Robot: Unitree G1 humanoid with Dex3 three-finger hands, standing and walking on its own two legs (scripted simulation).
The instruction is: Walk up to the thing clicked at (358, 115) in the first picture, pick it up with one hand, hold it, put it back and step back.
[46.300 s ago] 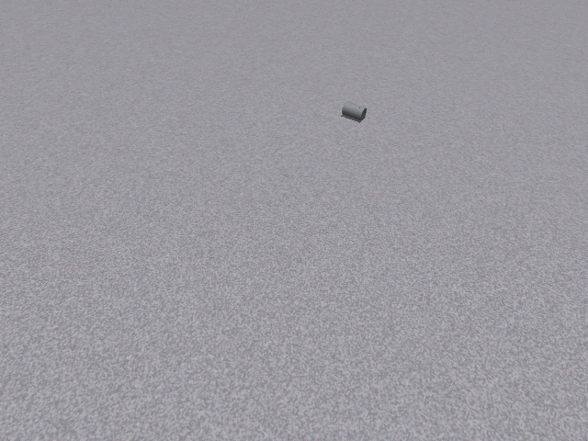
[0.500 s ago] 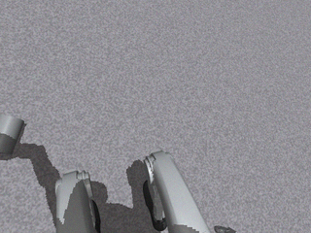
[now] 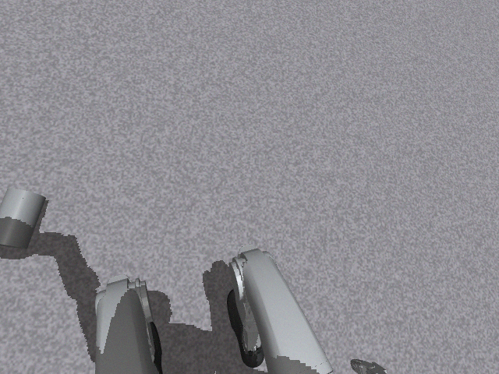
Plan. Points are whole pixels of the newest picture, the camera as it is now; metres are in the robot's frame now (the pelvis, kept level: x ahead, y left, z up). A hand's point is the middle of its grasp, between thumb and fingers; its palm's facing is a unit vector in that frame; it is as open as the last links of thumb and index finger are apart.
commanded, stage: go down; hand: left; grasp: from above
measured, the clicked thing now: (17, 219) +0.50 +0.42 -0.46
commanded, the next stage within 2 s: none
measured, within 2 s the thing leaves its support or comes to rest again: neither
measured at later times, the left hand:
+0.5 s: hand out of the picture +0.47 +0.36 -0.03, palm faces +0.02 -0.43 -0.90, open 13.0 cm
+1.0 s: hand out of the picture +0.48 +0.35 -0.01, palm faces +0.02 -0.42 -0.91, open 13.1 cm
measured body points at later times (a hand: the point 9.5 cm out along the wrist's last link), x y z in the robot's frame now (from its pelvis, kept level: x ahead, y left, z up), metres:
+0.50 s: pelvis +0.01 +0.00 +0.02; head +0.22 +0.03 +0.42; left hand +0.47 +0.37 +0.03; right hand +0.03 -0.26 -0.10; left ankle +0.06 +0.14 -0.47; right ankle +0.09 -0.12 -0.47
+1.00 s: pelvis +0.02 +0.00 +0.03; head +0.22 +0.03 +0.44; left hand +0.48 +0.37 +0.04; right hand +0.02 -0.25 -0.09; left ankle +0.06 +0.14 -0.47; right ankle +0.09 -0.12 -0.47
